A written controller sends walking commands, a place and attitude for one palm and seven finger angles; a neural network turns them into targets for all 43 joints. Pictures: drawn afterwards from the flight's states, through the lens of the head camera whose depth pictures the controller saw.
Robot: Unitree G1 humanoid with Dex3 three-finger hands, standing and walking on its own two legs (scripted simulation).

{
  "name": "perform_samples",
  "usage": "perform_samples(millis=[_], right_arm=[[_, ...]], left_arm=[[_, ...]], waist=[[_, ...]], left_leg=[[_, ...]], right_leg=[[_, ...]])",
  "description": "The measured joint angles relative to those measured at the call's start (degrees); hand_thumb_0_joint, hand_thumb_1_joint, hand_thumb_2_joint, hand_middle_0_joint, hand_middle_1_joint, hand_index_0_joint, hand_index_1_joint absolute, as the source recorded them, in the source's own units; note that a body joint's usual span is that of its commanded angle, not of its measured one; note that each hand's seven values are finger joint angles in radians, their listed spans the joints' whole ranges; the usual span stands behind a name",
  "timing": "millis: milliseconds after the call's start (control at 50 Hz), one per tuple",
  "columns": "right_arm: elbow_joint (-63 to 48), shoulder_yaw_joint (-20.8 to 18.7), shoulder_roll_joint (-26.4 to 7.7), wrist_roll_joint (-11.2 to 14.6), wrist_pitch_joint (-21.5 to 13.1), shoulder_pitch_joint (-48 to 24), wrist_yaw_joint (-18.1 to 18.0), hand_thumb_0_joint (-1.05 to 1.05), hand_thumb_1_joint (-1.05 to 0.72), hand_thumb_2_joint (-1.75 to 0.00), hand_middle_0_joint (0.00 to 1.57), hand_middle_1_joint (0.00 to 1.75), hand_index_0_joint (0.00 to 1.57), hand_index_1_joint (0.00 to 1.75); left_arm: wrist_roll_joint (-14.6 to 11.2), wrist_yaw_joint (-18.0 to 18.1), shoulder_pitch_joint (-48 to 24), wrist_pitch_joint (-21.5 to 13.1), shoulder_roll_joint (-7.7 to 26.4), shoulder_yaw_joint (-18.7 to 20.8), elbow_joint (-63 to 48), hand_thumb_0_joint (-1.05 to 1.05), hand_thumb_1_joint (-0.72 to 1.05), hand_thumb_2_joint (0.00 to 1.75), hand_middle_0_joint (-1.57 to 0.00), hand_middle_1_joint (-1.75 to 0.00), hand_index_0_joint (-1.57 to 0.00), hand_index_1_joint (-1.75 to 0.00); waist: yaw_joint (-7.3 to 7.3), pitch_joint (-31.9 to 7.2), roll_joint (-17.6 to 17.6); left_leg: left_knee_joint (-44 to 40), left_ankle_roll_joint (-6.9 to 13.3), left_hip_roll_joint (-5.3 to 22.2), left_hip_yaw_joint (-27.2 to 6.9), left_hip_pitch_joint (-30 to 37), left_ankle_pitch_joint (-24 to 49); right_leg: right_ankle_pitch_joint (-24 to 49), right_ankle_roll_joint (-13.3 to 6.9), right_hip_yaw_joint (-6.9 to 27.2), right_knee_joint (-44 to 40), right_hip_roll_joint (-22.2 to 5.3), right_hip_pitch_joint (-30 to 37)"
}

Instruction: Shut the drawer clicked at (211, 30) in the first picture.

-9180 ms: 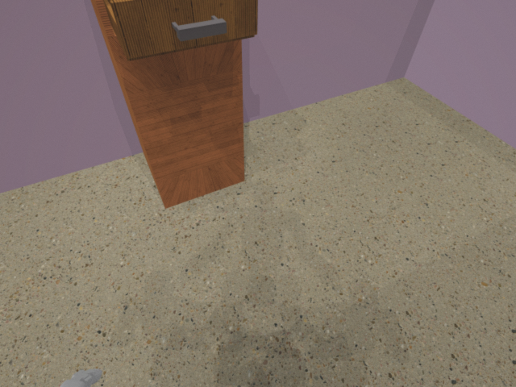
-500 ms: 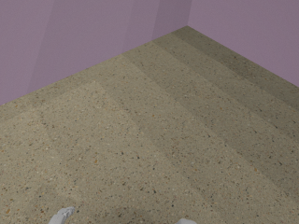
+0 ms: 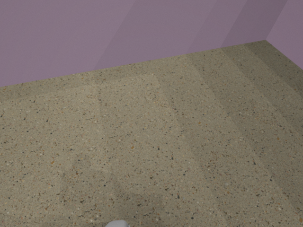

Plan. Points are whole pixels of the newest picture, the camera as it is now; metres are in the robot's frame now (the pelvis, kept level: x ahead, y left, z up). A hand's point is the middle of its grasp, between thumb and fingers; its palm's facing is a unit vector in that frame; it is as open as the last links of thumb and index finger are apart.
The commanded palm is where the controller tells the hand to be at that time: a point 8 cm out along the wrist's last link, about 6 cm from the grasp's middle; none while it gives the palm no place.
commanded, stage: turn to face it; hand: left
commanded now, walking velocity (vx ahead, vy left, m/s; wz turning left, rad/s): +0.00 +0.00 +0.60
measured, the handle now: out of the picture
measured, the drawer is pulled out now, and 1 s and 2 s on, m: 0.17 0.17 0.17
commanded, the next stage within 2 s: none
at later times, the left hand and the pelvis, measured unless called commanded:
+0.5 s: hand out of the picture +0.07 +0.26 -0.15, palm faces +0.27 -0.93 -0.24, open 7.4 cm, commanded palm none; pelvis +0.01 +0.03 +0.01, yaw +16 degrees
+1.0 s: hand out of the picture -0.05 +0.18 -0.14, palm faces +0.56 -0.78 -0.28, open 7.4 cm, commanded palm none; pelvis +0.01 -0.02 +0.01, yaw +35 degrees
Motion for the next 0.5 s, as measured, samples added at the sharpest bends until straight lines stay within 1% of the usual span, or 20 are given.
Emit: perform_samples(millis=[20,40,60,80,100,120,160,200,260,320,420,500], right_arm=[[-0.5,0.16,0.07,0.0,-0.38,-0.4,-0.01,0.01,-0.91,-0.9,0.2,0.3,0.19,0.3],[-1.15,0.34,0.0,-0.01,-0.87,-0.63,0.07,0.01,-0.91,-0.9,0.2,0.3,0.19,0.3],[-1.68,0.4,0.04,-0.12,-1.54,-0.97,0.08,0.01,-0.91,-0.9,0.2,0.3,0.19,0.3],[-1.99,0.53,0.45,-0.13,-2.08,-1.57,0.02,0.01,-0.91,-0.9,0.2,0.3,0.19,0.3],[-2.25,0.8,0.78,-0.11,-2.59,-1.95,-0.11,0.01,-0.91,-0.9,0.2,0.3,0.19,0.3],[-2.51,1.03,1.04,-0.13,-2.95,-2.03,-0.36,0.01,-0.91,-0.9,0.2,0.3,0.19,0.3],[-2.82,1.35,1.51,-0.22,-3.17,-1.78,-0.95,0.01,-0.91,-0.9,0.2,0.3,0.2,0.3],[-2.73,1.68,1.92,-0.23,-3.17,-1.43,-1.27,0.01,-0.91,-0.9,0.2,0.3,0.2,0.3],[-2.43,2.01,2.46,-0.11,-3.13,-0.63,-1.37,0.01,-0.91,-0.9,0.2,0.3,0.2,0.3],[-2.11,2.08,3.04,-0.06,-3.09,0.41,-1.33,0.01,-0.9,-0.89,0.2,0.3,0.2,0.3],[-1.51,1.76,3.72,-0.26,-2.95,2.57,-1.36,0.01,-0.9,-0.89,0.2,0.3,0.2,0.3],[-0.79,1.29,3.64,-0.5,-2.58,4.23,-1.47,0.01,-0.9,-0.89,0.21,0.3,0.2,0.3]], left_arm=[[-0.07,-0.04,0.39,0.19,0.62,0.3,0.26,0.01,0.9,0.9,-0.21,-0.3,-0.2,-0.3],[-0.24,-0.1,0.96,0.41,1.25,0.61,0.4,0.01,0.9,0.9,-0.21,-0.3,-0.2,-0.3],[-0.49,-0.19,1.39,0.76,1.96,1.04,0.55,0.01,0.9,0.9,-0.21,-0.3,-0.2,-0.3],[-0.6,-0.13,1.34,1.37,2.79,1.48,0.89,0.01,0.9,0.9,-0.21,-0.3,-0.2,-0.3],[-0.58,0.08,1.22,2.11,3.41,1.76,1.32,0.01,0.9,0.9,-0.21,-0.3,-0.2,-0.3],[-0.61,0.25,1.03,2.73,3.77,2.0,1.83,0.01,0.9,0.9,-0.2,-0.3,-0.2,-0.3],[-0.67,0.12,0.45,3.23,4.13,2.34,2.48,0.01,0.9,0.9,-0.2,-0.3,-0.2,-0.3],[-0.62,-0.23,-0.14,2.97,4.24,2.46,2.3,0.01,0.9,0.9,-0.2,-0.3,-0.2,-0.3],[-0.61,-0.49,-0.95,2.4,4.02,2.31,1.38,0.01,0.91,0.9,-0.2,-0.3,-0.2,-0.3],[-0.62,-0.47,-1.87,2.1,3.59,2.11,0.53,0.01,0.9,0.9,-0.2,-0.3,-0.2,-0.3],[-0.82,-0.2,-4.03,2.03,2.47,1.72,-0.47,0.01,0.9,0.9,-0.2,-0.3,-0.2,-0.3],[-1.13,0.0,-6.16,1.84,1.3,1.19,-1.53,0.01,0.9,0.9,-0.2,-0.3,-0.2,-0.3]], waist=[[0.17,-0.07,-0.33],[0.37,-0.36,-0.56],[0.46,-0.59,-1.04],[0.81,-0.25,-2.05],[1.1,-0.09,-2.48],[1.14,-0.17,-2.44],[0.94,-0.51,-2.01],[0.87,-0.71,-1.73],[0.72,-1.13,-1.34],[0.28,-1.61,-1.15],[-1.19,-2.08,-0.59],[-2.54,-2.03,0.33]], left_leg=[[-3.53,0.33,-0.21,0.63,1.48,1.66],[-8.22,0.78,-0.42,1.16,3.42,4.87],[-10.06,2.38,-0.86,1.01,3.76,8.11],[-8.57,4.11,-1.59,1.04,2.98,7.66],[-7.51,5.44,-1.87,0.9,2.59,6.43],[-7.42,6.27,-1.94,0.45,2.57,5.63],[-9.42,6.94,-2.19,-0.81,3.31,6.03],[-12.6,6.87,-2.69,-1.95,4.54,8.01],[-16.54,7.45,-3.57,-3.62,5.95,10.42],[-18.73,7.67,-4.54,-5.25,6.52,11.84],[-19.43,7.55,-6.13,-8.33,6.11,12.74],[-18.58,6.85,-7.15,-10.95,5.11,12.83]], right_leg=[[-0.61,0.53,-0.7,1.21,-0.56,-0.42],[-1.56,1.15,-1.24,3.15,-1.18,-1.23],[-2.72,1.69,-0.73,6.42,-1.95,-2.85],[-7.28,2.35,1.96,11.28,-2.14,-5.05],[-11.01,2.78,4.99,16.74,-1.29,-7.41],[-12.51,3.05,7.37,21.85,-0.13,-9.6],[-10.49,3.51,10.27,29.25,1.57,-13.06],[-6.79,3.95,11.95,32.53,2.39,-15.22],[-3.26,4.53,13.49,32.65,3.08,-16.55],[-1.95,4.99,14.6,30.79,3.67,-16.51],[-3.8,5.11,15.63,25.42,5.19,-14.58],[-6.07,4.57,16.08,19.64,6.97,-12.31]])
